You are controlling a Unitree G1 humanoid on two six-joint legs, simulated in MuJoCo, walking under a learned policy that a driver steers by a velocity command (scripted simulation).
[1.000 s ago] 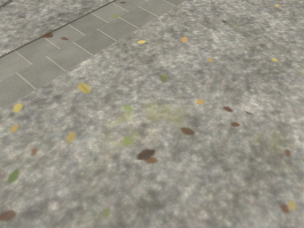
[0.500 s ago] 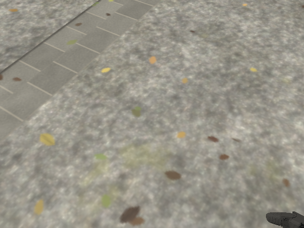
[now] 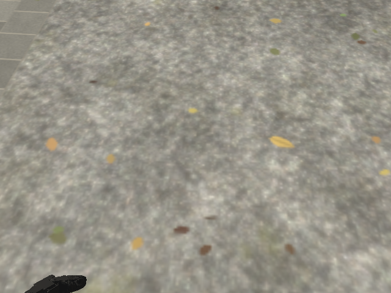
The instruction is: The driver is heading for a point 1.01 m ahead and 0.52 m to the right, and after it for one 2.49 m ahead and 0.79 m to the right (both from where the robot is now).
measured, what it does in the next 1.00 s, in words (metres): walks ahead, turning right: right foot, then left foot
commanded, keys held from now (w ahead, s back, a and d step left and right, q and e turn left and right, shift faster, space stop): w+e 1.00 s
